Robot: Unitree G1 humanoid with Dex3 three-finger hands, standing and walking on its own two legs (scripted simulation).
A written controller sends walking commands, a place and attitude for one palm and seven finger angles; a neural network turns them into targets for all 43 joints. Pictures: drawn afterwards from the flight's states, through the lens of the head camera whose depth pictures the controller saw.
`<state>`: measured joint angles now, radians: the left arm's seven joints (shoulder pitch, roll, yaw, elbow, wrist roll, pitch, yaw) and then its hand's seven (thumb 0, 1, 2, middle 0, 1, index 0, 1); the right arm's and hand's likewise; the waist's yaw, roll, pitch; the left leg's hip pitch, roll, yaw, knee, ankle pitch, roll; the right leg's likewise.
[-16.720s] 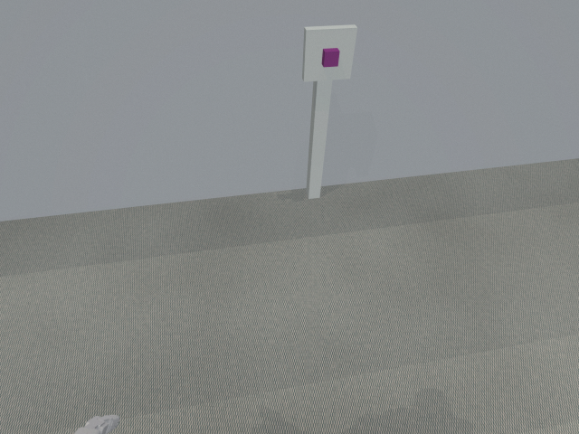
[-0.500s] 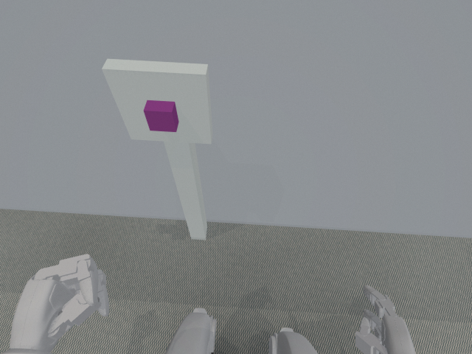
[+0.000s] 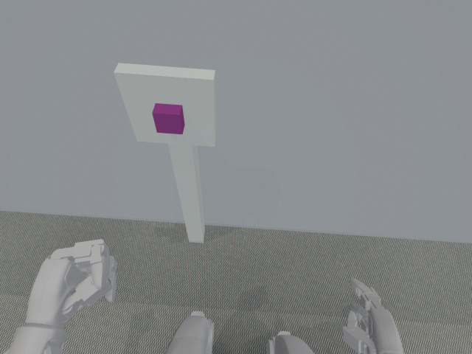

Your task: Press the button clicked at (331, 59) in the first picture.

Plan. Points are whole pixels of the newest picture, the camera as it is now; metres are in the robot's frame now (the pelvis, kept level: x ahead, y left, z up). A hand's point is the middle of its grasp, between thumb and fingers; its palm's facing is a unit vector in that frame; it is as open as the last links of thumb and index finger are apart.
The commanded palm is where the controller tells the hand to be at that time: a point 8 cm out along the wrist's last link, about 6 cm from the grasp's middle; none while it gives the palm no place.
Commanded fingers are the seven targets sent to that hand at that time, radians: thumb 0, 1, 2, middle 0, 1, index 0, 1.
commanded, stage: raise the hand and make a fist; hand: left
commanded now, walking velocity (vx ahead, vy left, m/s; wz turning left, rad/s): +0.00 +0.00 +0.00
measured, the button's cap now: (169, 117) +0.54 +0.18 +0.06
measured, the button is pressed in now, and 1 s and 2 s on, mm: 0 0 0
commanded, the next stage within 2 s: aim a knuckle at the button in 0.52 s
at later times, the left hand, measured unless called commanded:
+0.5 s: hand (112, 265) +0.24 +0.20 +0.05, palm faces -0.01 -1.00 -0.05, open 3.1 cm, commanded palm +0.21 +0.26 +0.06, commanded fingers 0.00 0.90 0.90 -1.30 -1.50 -1.30 -1.50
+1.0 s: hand (138, 227) +0.30 +0.18 +0.05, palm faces -0.04 -1.00 -0.04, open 3.1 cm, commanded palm +0.28 +0.24 +0.05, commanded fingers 0.00 0.90 0.90 -1.30 -1.50 -1.30 -1.50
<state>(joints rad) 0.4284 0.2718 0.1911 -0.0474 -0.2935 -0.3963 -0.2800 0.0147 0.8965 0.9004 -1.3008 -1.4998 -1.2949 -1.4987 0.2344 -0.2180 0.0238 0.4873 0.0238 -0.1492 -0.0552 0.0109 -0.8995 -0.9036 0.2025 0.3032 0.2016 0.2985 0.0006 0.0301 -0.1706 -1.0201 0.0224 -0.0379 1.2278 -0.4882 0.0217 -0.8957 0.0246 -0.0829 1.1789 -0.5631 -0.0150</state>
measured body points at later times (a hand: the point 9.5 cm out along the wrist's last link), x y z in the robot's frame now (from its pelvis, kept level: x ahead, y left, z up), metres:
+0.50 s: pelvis +0.01 +0.00 +0.00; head +0.08 +0.01 +0.45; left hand +0.23 +0.26 +0.05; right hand +0.19 -0.24 -0.07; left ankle +0.06 +0.10 -0.64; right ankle +0.01 -0.12 -0.64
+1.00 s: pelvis +0.01 -0.01 +0.00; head +0.09 +0.00 +0.44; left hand +0.29 +0.24 +0.05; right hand +0.17 -0.25 -0.09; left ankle +0.06 +0.10 -0.64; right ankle +0.01 -0.12 -0.64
